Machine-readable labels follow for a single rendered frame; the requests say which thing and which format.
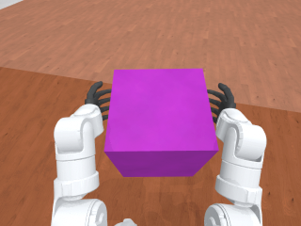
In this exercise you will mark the right robot forearm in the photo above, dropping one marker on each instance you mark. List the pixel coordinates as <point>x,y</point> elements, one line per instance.
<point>242,159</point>

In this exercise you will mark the left robot hand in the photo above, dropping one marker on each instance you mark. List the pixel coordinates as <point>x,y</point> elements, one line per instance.
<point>93,98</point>

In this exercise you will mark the robot right upper arm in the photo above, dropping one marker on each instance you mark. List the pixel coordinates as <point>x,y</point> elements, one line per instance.
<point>221,214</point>

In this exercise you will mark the robot left shin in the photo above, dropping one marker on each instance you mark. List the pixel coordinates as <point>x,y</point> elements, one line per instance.
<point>128,220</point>

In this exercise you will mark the robot left upper arm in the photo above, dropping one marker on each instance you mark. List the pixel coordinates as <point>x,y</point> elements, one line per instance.
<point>84,212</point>

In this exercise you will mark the carton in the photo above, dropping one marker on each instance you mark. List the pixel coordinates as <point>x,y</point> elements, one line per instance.
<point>160,123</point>

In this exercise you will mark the right robot hand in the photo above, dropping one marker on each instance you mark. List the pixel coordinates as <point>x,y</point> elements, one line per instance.
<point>227,100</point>

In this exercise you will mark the left robot forearm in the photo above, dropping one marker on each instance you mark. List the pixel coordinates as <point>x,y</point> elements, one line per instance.
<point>75,155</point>

